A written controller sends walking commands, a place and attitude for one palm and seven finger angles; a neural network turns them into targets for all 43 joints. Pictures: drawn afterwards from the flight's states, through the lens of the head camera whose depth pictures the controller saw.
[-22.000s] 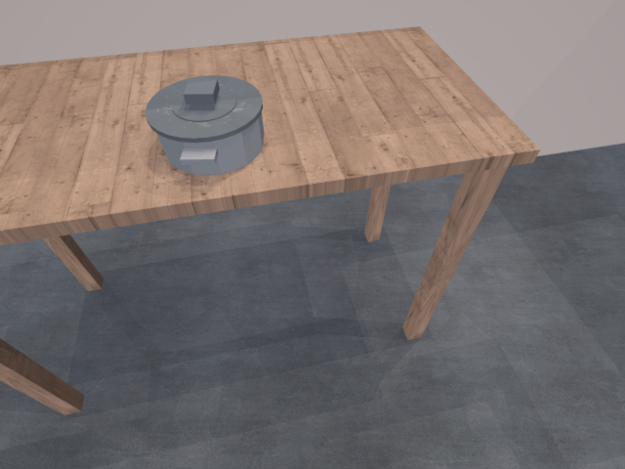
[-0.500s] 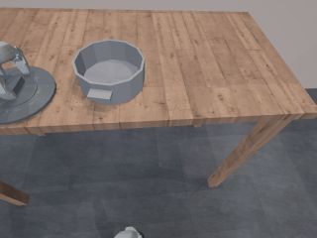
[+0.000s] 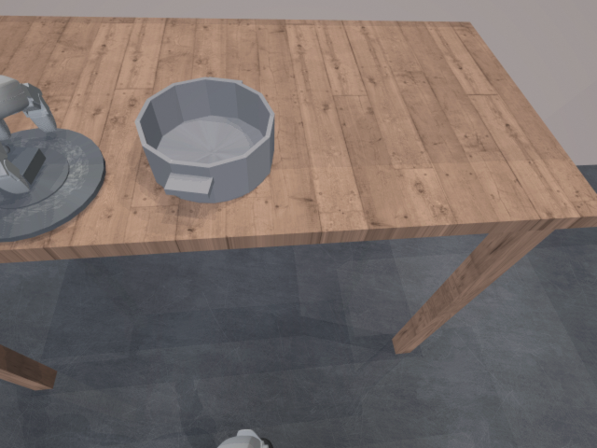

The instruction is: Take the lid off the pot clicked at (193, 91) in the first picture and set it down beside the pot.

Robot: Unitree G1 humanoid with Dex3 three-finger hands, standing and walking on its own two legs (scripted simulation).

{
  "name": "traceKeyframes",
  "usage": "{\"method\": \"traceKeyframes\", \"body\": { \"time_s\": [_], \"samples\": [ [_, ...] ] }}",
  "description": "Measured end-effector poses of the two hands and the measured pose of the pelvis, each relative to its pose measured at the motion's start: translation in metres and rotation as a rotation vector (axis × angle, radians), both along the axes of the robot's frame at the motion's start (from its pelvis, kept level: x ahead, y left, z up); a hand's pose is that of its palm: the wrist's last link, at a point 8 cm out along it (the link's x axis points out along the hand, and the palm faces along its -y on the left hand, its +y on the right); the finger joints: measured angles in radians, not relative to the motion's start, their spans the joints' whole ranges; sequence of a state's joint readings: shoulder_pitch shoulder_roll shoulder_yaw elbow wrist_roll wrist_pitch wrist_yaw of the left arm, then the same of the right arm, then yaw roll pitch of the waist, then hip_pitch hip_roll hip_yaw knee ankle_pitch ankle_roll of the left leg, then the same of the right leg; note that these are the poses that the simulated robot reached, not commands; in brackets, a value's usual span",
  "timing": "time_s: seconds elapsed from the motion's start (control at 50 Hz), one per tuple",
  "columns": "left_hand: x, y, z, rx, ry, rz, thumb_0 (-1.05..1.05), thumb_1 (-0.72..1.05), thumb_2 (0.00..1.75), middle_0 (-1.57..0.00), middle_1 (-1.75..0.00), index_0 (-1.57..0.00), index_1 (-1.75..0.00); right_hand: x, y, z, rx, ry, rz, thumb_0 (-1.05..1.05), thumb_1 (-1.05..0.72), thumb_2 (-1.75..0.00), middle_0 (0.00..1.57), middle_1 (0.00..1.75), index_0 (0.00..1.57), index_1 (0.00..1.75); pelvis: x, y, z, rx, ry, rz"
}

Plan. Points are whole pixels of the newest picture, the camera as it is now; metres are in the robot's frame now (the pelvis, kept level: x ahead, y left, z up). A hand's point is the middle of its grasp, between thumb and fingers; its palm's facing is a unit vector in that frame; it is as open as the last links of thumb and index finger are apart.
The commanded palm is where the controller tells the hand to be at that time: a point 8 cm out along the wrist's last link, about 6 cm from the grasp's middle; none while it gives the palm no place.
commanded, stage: raise the empty hand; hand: left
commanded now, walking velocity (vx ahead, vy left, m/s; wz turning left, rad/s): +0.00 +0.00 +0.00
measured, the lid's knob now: (15, 165) +0.44 +0.36 +0.11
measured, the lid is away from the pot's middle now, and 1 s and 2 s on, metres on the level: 0.24 0.24 0.24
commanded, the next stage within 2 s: draw the hand back to the body in 1.18 s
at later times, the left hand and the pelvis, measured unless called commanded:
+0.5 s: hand out of the picture +0.44 +0.36 +0.20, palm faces -0.32 -0.15 -0.94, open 11.0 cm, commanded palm +0.46 +0.36 +0.27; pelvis +0.00 +0.00 +0.01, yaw +1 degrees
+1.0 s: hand out of the picture +0.44 +0.36 +0.25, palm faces -0.25 -0.15 -0.96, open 11.0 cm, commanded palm +0.46 +0.36 +0.32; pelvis +0.00 +0.00 +0.01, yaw +1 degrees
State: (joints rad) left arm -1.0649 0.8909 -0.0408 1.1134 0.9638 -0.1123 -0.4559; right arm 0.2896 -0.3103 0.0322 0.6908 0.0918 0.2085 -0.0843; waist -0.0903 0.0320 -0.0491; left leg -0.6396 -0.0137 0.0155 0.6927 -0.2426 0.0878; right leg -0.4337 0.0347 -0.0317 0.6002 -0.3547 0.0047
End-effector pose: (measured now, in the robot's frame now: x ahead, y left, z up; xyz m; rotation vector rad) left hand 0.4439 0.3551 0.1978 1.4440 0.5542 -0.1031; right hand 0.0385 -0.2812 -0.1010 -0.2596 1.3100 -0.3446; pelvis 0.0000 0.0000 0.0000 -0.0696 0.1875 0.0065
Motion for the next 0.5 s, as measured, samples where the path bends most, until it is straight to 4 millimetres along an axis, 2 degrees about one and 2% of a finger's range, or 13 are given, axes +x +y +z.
{"method": "traceKeyframes", "body": {
  "time_s": [0.24, 0.5],
  "samples": [
    [-0.003, 0.005, 0.030, 0.003, -0.045, 0.035, 0.00, -0.06, 0.73, -0.40, -0.79, -0.40, -0.79, 0.019, 0.003, 0.003, 0.013, -0.042, 0.029, 0.01, -0.90, -0.90, 0.20, 0.30, 0.20, 0.30, 0.002, 0.001, 0.003, 0.003, -0.020, 0.008],
    [-0.007, 0.007, 0.058, 0.016, -0.072, 0.061, 0.00, -0.05, 0.74, -0.40, -0.79, -0.40, -0.79, 0.020, 0.007, 0.003, 0.032, -0.033, 0.040, 0.01, -0.90, -0.90, 0.20, 0.30, 0.20, 0.30, 0.002, 0.001, 0.007, 0.006, -0.037, 0.017]
  ]
}}
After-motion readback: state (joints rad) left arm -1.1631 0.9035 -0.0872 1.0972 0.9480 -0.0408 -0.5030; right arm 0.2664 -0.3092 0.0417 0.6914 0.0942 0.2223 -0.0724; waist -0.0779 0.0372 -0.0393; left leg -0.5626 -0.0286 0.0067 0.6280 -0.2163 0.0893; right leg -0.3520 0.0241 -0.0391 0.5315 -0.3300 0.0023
